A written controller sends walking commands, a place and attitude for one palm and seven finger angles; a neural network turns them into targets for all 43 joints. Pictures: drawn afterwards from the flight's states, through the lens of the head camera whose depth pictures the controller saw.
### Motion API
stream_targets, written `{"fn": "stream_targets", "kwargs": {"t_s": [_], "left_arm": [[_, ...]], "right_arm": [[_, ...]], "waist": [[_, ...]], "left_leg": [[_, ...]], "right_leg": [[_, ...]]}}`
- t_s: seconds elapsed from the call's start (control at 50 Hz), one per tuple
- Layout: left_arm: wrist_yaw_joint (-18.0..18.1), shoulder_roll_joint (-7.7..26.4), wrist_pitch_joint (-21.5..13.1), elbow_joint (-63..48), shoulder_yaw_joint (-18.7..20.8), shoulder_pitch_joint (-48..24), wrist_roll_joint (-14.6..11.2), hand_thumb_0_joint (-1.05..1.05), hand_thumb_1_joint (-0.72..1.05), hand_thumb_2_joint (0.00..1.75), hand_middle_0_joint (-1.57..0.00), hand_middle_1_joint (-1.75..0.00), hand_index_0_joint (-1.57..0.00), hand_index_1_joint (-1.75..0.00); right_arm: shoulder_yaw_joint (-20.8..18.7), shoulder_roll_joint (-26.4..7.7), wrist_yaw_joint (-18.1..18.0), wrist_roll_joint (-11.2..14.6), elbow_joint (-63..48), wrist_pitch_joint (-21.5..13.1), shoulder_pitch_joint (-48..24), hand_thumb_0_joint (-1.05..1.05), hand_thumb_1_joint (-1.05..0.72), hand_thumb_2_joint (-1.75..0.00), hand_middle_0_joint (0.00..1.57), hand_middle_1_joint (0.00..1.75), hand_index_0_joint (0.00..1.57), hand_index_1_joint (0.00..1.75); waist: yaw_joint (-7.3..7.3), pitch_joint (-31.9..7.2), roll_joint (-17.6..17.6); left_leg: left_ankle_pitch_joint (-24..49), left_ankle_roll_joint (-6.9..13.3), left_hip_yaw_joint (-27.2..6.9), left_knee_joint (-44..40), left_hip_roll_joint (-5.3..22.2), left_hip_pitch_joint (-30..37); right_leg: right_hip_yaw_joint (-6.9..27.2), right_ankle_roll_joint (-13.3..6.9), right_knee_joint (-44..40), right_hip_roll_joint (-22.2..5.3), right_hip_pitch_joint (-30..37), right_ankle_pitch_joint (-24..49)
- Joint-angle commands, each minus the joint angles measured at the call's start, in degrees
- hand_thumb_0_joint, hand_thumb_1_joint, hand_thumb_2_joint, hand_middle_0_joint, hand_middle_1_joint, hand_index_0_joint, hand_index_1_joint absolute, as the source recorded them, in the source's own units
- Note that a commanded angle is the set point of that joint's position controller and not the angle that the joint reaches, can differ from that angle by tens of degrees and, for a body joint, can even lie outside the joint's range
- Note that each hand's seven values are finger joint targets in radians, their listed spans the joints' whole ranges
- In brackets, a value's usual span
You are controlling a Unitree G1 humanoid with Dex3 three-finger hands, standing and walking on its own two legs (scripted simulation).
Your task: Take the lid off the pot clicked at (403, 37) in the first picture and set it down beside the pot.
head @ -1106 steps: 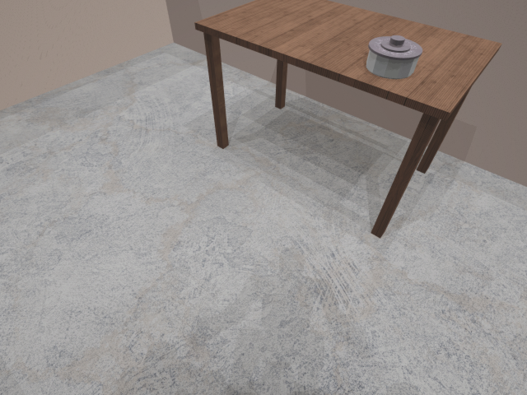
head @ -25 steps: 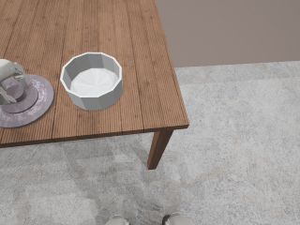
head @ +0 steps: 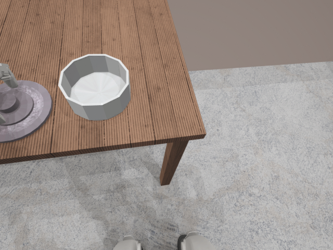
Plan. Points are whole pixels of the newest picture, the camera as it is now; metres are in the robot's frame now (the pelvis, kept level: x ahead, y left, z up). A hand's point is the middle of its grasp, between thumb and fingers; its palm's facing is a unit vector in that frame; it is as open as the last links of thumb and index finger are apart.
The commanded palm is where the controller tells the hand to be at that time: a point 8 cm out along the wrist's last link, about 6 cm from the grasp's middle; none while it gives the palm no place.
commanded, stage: open the fingers wide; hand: left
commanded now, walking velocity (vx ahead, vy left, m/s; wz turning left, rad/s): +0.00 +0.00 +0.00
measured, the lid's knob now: (6, 103) +0.47 +0.36 +0.02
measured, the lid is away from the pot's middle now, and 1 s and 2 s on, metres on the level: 0.21 0.21 0.21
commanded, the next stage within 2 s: raise the empty hand in 0.06 s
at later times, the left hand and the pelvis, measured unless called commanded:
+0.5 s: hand out of the picture +0.45 +0.36 +0.09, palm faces -0.43 -0.12 -0.89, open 11.0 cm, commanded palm +0.48 +0.36 +0.15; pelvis +0.00 +0.01 +0.01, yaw +1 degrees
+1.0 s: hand out of the picture +0.45 +0.35 +0.14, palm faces -0.38 -0.13 -0.91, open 11.0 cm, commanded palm +0.47 +0.35 +0.20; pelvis +0.01 +0.00 +0.02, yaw +1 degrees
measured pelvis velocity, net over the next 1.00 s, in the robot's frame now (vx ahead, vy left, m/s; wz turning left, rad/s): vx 0.01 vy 0.00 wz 0.02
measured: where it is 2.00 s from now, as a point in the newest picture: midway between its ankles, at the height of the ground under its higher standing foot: outside the picture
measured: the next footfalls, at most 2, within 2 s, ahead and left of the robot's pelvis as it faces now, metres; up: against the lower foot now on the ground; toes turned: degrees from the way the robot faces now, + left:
none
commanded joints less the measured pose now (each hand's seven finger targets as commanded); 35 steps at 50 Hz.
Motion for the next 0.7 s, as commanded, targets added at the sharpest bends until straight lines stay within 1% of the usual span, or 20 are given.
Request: {"fn": "stream_targets", "kwargs": {"t_s": [0.0,0.04,0.06,0.1,0.14,0.16,0.18,0.28,0.34,0.36,0.38,0.44,0.46,0.52,0.54,0.58,0.62,0.64,0.66,0.68], "left_arm": [[2.0,19.2,-0.2,-11.1,3.4,-21.8,-0.7,0.00,0.08,0.46,-0.29,-0.97,-0.29,-0.97],[1.9,18.0,0.2,-10.8,2.1,-23.1,-0.9,0.00,0.08,0.46,-0.29,-0.97,-0.29,-0.97],[1.9,17.4,-0.3,-12.6,2.1,-23.4,-1.4,0.00,0.08,0.46,-0.29,-0.97,-0.29,-0.97],[2.2,19.1,-0.1,-11.4,3.3,-22.3,-0.8,0.00,0.08,0.46,-0.29,-0.97,-0.29,-0.97],[2.4,18.6,0.3,-11.3,2.9,-23.2,-0.8,0.00,0.08,0.46,-0.29,-0.97,-0.29,-0.97],[2.4,18.2,-0.1,-13.0,2.6,-23.8,-1.0,0.00,0.08,0.46,-0.29,-0.97,-0.29,-0.97],[2.8,20.3,0.0,-14.2,3.9,-24.9,-0.7,0.00,0.08,0.46,-0.29,-0.97,-0.29,-0.97],[3.0,20.2,1.1,-13.3,4.2,-24.3,-0.7,0.00,0.08,0.46,-0.29,-0.97,-0.29,-0.97],[2.5,17.0,2.6,-10.6,0.9,-24.6,-1.0,0.00,0.08,0.46,-0.29,-0.97,-0.29,-0.97],[2.2,16.2,2.3,-13.6,0.3,-26.3,-1.4,0.00,0.08,0.46,-0.29,-0.97,-0.29,-0.97],[2.2,17.5,2.4,-13.8,1.3,-26.3,-0.9,0.00,0.08,0.46,-0.29,-0.97,-0.29,-0.97],[1.4,15.6,3.3,-11.6,-0.6,-26.9,-1.3,0.00,0.08,0.46,-0.29,-0.97,-0.29,-0.97],[1.0,15.4,3.0,-12.4,-0.4,-26.7,-1.9,0.00,0.08,0.46,-0.29,-0.97,-0.29,-0.97],[0.8,18.1,3.5,-11.7,0.9,-27.2,-1.3,0.00,0.08,0.46,-0.29,-0.97,-0.29,-0.97],[0.8,19.2,3.4,-13.4,1.8,-27.7,-1.2,0.00,0.08,0.46,-0.29,-0.97,-0.29,-0.97],[0.6,17.4,3.5,-13.0,0.7,-26.9,-1.2,0.00,0.08,0.46,-0.29,-0.97,-0.29,-0.97],[0.0,17.2,4.3,-10.5,-0.2,-26.6,-1.5,0.00,0.08,0.46,-0.29,-0.97,-0.29,-0.97],[-0.1,16.9,4.6,-11.6,-0.7,-27.8,-1.6,0.00,0.08,0.46,-0.29,-0.97,-0.29,-0.97],[-0.5,15.0,4.3,-13.6,-2.1,-28.8,-1.9,0.00,0.08,0.46,-0.29,-0.97,-0.29,-0.97],[-0.4,17.9,4.3,-14.5,0.2,-29.1,-1.6,0.00,0.08,0.46,-0.29,-0.97,-0.29,-0.97]], "right_arm": [[-4.0,-10.6,-0.5,-0.4,-2.1,-0.4,7.4,0.00,-0.90,-0.90,0.20,0.30,0.20,0.30],[-4.0,-10.9,-0.4,-0.4,-2.0,-0.2,7.1,0.00,-0.90,-0.90,0.20,0.30,0.20,0.30],[-4.0,-10.8,-0.5,-0.3,-2.1,-0.3,7.1,0.00,-0.90,-0.90,0.20,0.30,0.20,0.30],[-4.0,-10.8,-0.4,-0.4,-2.2,0.0,7.1,0.00,-0.90,-0.90,0.20,0.30,0.20,0.30],[-4.0,-10.8,-0.3,-0.4,-2.2,-0.1,6.9,0.00,-0.90,-0.90,0.20,0.30,0.20,0.30],[-3.9,-10.7,-0.4,-0.3,-2.6,-0.1,6.6,0.00,-0.90,-0.90,0.20,0.30,0.20,0.30],[-4.0,-10.8,-0.3,-0.5,-2.4,0.0,6.6,0.00,-0.90,-0.90,0.20,0.30,0.20,0.30],[-4.0,-10.5,-0.4,-0.3,-2.6,-0.3,6.3,0.00,-0.90,-0.90,0.20,0.30,0.20,0.30],[-3.8,-10.6,0.0,0.0,-2.8,-0.4,5.6,0.00,-0.90,-0.90,0.20,0.30,0.20,0.30],[-3.7,-10.5,-0.2,0.2,-3.0,-0.6,5.3,0.00,-0.90,-0.90,0.20,0.30,0.20,0.30],[-3.9,-10.5,-0.2,0.1,-3.0,-0.5,5.6,0.00,-0.90,-0.90,0.20,0.30,0.20,0.30],[-3.8,-10.5,-0.2,0.3,-2.7,-0.7,5.5,0.00,-0.90,-0.90,0.20,0.30,0.20,0.30],[-3.7,-10.5,-0.4,0.4,-2.9,-0.9,5.2,0.00,-0.90,-0.90,0.20,0.30,0.20,0.30],[-3.5,-10.6,-0.4,0.5,-3.0,-0.9,5.2,0.00,-0.90,-0.90,0.20,0.30,0.20,0.30],[-3.5,-10.6,-0.4,0.4,-3.1,-0.9,5.0,0.00,-0.90,-0.90,0.20,0.30,0.20,0.30],[-3.7,-10.3,-0.4,0.4,-3.2,-0.9,4.9,0.00,-0.90,-0.90,0.20,0.30,0.20,0.30],[-3.4,-10.6,-0.3,0.7,-3.1,-0.8,4.6,0.00,-0.90,-0.90,0.20,0.30,0.20,0.30],[-3.4,-10.6,-0.2,0.8,-3.2,-0.8,4.5,0.00,-0.90,-0.90,0.20,0.30,0.20,0.30],[-3.4,-10.4,-0.3,0.9,-3.5,-1.0,4.0,0.00,-0.90,-0.90,0.20,0.30,0.20,0.30],[-3.6,-10.6,-0.3,0.8,-3.2,-0.8,4.3,0.00,-0.90,-0.90,0.20,0.30,0.20,0.30]], "waist": [[0.71,-26.0,11.3],[0.02,-24.0,9.2],[0.60,-25.2,10.2],[0.57,-25.5,9.8],[0.52,-24.2,8.7],[0.98,-25.3,10.7],[1.14,-27.0,12.2],[1.26,-26.9,11.5],[0.58,-22.5,8.4],[1.11,-24.1,11.3],[1.34,-25.7,11.7],[0.40,-22.7,8.5],[0.78,-23.3,8.4],[1.15,-23.0,8.1],[1.58,-24.8,8.4],[1.51,-25.2,10.0],[1.20,-21.4,7.4],[1.27,-21.8,7.3],[1.45,-22.8,9.5],[1.84,-24.6,10.1]], "left_leg": [[34.5,0.0,-2.2,-3.6,-1.2,26.4],[30.7,0.4,-2.0,-4.2,-1.3,24.3],[33.7,0.2,-2.2,-4.3,-1.1,26.1],[32.4,0.2,-2.2,-3.9,-1.4,25.4],[30.3,0.2,-2.3,-4.5,-1.3,24.1],[33.1,0.0,-2.3,-4.6,-1.3,25.7],[33.6,-0.2,-2.5,-4.4,-1.2,27.1],[35.2,-0.5,-3.0,-5.0,-1.1,28.6],[27.7,0.0,-2.4,-6.5,-1.5,24.9],[31.3,-0.2,-2.7,-6.8,-1.2,27.5],[32.7,-0.6,-3.1,-6.5,-1.2,29.3],[28.6,0.1,-2.6,-7.2,-1.4,26.9],[30.4,0.2,-2.6,-7.3,-1.3,27.5],[28.4,0.2,-2.4,-7.7,-1.7,26.0],[29.4,0.2,-2.5,-7.9,-1.7,26.7],[33.9,-0.4,-2.7,-7.6,-1.4,29.2],[29.3,0.1,-1.9,-8.3,-1.8,25.4],[28.2,0.2,-2.0,-8.9,-1.8,25.6],[31.5,0.1,-2.1,-8.9,-1.5,27.9],[32.6,-0.2,-2.4,-8.5,-1.4,29.5]], "right_leg": [[-3.2,-4.0,-2.8,4.4,3.5,11.8],[-3.1,-4.0,-3.2,4.4,3.3,10.6],[-3.4,-4.1,-2.9,4.3,3.5,11.5],[-3.2,-4.0,-2.8,4.4,3.6,11.1],[-3.2,-4.1,-3.0,4.3,3.9,10.4],[-3.3,-4.2,-2.8,4.3,3.9,11.2],[-3.0,-4.2,-2.9,4.3,4.4,11.4],[-3.3,-4.0,-3.5,4.2,5.0,11.7],[-3.3,-4.0,-4.5,4.2,5.4,9.5],[-3.5,-4.2,-4.5,4.0,5.5,10.4],[-3.3,-4.2,-4.5,4.1,5.3,10.3],[-3.2,-4.0,-5.4,4.1,6.0,9.9],[-3.3,-4.0,-5.4,4.0,6.6,10.8],[-3.1,-4.0,-5.5,3.9,8.4,11.0],[-2.9,-4.1,-5.5,3.9,9.7,12.0],[-3.2,-4.0,-5.5,4.0,8.6,12.7],[-3.0,-3.9,-6.2,3.9,9.6,12.2],[-3.0,-4.0,-6.4,3.9,10.2,12.0],[-3.3,-4.2,-6.4,3.8,9.5,12.6],[-3.0,-4.0,-6.3,3.9,10.0,12.8]]}}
